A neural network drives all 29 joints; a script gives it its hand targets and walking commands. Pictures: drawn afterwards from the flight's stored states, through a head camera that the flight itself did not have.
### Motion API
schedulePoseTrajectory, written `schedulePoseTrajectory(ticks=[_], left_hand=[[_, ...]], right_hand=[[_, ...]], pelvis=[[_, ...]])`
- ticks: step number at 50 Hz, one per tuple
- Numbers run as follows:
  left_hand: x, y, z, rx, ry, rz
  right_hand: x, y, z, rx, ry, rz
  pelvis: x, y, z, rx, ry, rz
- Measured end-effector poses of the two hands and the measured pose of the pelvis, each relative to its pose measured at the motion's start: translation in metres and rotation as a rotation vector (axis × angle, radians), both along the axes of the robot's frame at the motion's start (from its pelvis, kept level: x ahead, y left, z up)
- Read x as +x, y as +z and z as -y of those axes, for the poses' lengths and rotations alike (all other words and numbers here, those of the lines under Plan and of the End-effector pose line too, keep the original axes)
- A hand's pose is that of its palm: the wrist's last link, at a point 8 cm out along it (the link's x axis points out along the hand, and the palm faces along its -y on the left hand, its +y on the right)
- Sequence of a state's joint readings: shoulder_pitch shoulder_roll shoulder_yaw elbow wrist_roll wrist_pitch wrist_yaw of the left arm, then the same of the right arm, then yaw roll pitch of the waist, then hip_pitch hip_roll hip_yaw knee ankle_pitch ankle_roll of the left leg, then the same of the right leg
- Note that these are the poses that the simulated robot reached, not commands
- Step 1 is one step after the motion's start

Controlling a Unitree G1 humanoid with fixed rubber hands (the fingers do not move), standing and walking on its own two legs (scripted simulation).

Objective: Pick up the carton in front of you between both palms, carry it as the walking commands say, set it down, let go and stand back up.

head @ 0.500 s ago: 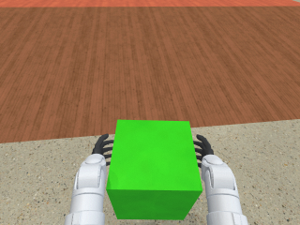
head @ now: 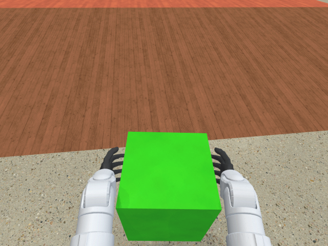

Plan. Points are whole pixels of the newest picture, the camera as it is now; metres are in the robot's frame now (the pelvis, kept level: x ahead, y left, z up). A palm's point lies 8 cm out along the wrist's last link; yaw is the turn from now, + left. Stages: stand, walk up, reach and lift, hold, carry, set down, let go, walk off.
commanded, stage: hold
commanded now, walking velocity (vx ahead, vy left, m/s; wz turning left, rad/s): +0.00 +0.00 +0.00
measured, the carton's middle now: (166, 188) +0.29 +0.00 -0.02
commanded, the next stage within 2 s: carry in 0.30 s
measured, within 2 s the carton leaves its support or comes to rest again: neither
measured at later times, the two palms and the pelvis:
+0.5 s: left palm (110, 165) +0.31 +0.15 +0.06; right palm (226, 165) +0.31 -0.15 +0.06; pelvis +0.03 -0.01 -0.01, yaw +0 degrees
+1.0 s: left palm (117, 109) +0.52 +0.17 +0.07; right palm (205, 107) +0.54 -0.13 +0.07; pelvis +0.26 +0.00 -0.01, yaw +2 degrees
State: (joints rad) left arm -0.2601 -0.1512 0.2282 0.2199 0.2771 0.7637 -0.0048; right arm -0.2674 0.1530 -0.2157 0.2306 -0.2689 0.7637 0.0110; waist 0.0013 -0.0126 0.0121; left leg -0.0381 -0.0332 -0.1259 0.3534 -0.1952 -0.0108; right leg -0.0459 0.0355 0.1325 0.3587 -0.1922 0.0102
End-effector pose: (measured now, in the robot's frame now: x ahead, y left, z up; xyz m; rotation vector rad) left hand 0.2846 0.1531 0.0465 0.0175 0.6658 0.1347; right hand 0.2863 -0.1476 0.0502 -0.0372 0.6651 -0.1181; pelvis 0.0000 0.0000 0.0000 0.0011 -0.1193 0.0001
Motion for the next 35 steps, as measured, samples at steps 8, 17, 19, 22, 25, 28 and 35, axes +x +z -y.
schedulePoseTrajectory(ticks=[8, 17, 19, 22, 25, 28, 35], left_hand=[[0.0, 0.0, 0.0, 0.002, 0.0, -0.002], [0.002, -0.001, 0.0, 0.002, 0.002, 0.002], [0.004, 0.001, 0.0, 0.004, 0.005, 0.009], [0.012, 0.006, 0.002, -0.007, 0.018, 0.038], [0.023, 0.012, 0.004, -0.019, 0.033, 0.059], [0.036, 0.015, 0.004, -0.023, 0.045, 0.043], [0.085, 0.016, -0.005, -0.027, 0.052, -0.018]], right_hand=[[0.0, -0.001, 0.0, -0.001, 0.002, -0.002], [0.002, -0.001, 0.0, 0.002, 0.001, 0.002], [0.005, 0.0, 0.0, 0.004, 0.002, 0.009], [0.014, 0.005, 0.002, 0.016, -0.001, 0.037], [0.026, 0.01, 0.004, 0.026, -0.006, 0.059], [0.042, 0.013, 0.003, 0.03, -0.001, 0.042], [0.088, 0.012, -0.006, 0.061, -0.028, -0.02]], pelvis=[[0.001, 0.0, 0.0, 0.0, 0.0, 0.0], [0.002, -0.002, 0.0, 0.002, -0.001, -0.043], [0.005, -0.003, 0.001, 0.002, -0.002, -0.075], [0.012, -0.007, 0.003, 0.003, -0.003, -0.115], [0.026, -0.012, 0.007, 0.0, 0.008, -0.144], [0.045, -0.013, 0.006, 0.0, 0.031, -0.17], [0.1, -0.016, 0.0, 0.014, -0.015, -0.214]])
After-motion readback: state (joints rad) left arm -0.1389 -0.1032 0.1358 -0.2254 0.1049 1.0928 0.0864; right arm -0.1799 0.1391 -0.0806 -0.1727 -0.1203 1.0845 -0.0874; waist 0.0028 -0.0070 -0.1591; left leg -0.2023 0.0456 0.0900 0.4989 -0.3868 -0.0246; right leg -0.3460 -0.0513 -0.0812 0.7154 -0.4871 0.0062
